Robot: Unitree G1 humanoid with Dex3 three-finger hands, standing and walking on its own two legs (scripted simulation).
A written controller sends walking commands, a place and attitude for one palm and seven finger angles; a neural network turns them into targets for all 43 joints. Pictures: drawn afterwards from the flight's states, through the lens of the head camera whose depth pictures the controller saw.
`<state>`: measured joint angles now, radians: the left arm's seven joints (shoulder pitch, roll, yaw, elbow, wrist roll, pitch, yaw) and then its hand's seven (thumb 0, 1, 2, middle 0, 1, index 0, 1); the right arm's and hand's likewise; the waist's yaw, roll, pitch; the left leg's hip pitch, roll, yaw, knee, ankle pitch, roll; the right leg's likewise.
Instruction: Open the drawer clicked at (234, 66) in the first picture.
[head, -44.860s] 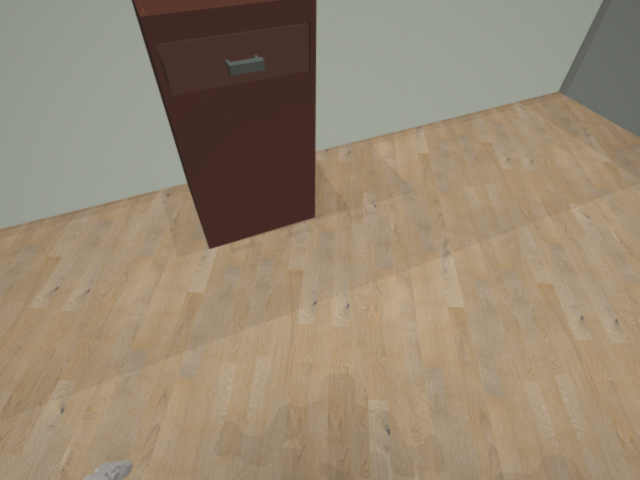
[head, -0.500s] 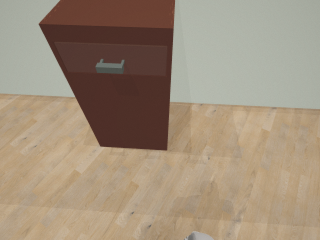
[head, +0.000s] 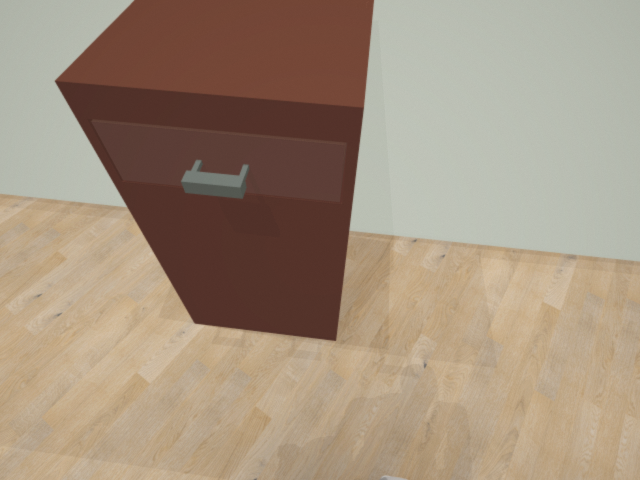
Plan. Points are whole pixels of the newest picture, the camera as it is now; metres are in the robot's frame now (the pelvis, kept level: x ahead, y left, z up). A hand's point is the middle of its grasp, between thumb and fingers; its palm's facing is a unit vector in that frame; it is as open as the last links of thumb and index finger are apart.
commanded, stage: come to a stop and stand still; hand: left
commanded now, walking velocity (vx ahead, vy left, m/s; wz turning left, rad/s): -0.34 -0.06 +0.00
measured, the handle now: (218, 175) +0.59 +0.22 -0.02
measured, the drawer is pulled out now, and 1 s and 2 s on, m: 0.00 0.00 0.00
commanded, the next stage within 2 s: look again from close up in 1.20 s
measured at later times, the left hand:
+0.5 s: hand out of the picture +0.12 +0.18 -0.17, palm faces +0.05 -0.96 -0.26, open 7.4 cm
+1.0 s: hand out of the picture +0.03 +0.13 -0.18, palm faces +0.01 -0.98 -0.21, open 7.4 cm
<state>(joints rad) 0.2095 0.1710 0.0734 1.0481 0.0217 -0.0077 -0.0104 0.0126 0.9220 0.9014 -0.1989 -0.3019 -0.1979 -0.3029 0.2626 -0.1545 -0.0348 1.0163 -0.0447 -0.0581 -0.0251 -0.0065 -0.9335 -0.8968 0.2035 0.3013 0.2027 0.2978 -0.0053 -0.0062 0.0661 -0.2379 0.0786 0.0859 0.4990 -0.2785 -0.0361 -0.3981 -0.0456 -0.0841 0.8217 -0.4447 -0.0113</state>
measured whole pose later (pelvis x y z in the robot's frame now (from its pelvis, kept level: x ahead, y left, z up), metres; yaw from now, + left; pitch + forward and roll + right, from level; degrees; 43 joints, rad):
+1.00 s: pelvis +0.01 -0.05 -0.01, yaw -1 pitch -2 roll +1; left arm 0.33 0.15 0.00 0.99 0.02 0.01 0.03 0.01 0.91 0.90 -0.20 -0.30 -0.20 -0.30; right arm 0.27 -0.18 -0.03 0.97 -0.02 0.03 0.00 0.00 -0.92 -0.90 0.21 0.30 0.20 0.30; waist 0.00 0.01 0.00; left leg -0.36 0.01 0.05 0.64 -0.30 0.02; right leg -0.28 0.00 -0.03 0.66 -0.35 -0.03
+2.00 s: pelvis +0.07 -0.06 +0.00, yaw -2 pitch +0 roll +1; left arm 0.32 0.12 0.01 1.11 0.01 -0.02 0.04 0.01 0.91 0.90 -0.20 -0.30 -0.20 -0.30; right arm 0.27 -0.16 0.00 1.12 -0.01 -0.01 -0.03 0.00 -0.92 -0.90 0.20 0.30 0.20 0.30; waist 0.01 0.00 0.01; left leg -0.21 0.02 0.05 0.48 -0.27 -0.01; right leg -0.13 0.02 -0.01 0.49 -0.36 -0.04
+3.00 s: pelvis +0.05 +0.04 -0.01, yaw -4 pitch +1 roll -1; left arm 0.38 0.10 -0.02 1.08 0.02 -0.02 0.04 0.01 0.90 0.90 -0.21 -0.30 -0.21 -0.30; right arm 0.30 -0.19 -0.01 0.99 -0.01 -0.02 -0.02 0.00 -0.91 -0.90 0.20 0.30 0.20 0.30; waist -0.01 0.03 0.02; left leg -0.25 0.01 0.02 0.57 -0.34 0.02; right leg -0.19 0.02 -0.07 0.54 -0.36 -0.04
